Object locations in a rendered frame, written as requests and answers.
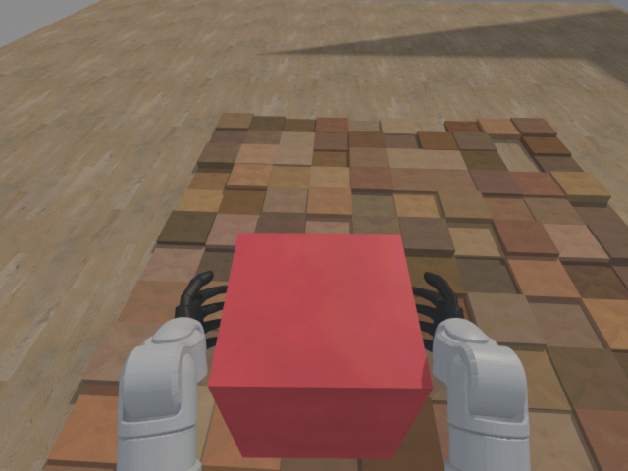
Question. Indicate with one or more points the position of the robot left hand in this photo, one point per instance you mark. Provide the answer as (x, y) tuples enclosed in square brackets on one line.
[(192, 299)]

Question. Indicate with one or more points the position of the robot right hand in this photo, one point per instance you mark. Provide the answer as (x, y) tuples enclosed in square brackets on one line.
[(445, 301)]

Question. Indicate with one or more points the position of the carton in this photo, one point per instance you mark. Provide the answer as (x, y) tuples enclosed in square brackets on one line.
[(319, 352)]

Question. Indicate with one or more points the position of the robot right forearm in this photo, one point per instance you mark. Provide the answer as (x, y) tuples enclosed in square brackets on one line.
[(487, 399)]

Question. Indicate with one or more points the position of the robot left forearm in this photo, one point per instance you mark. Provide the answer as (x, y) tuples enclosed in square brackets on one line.
[(157, 406)]

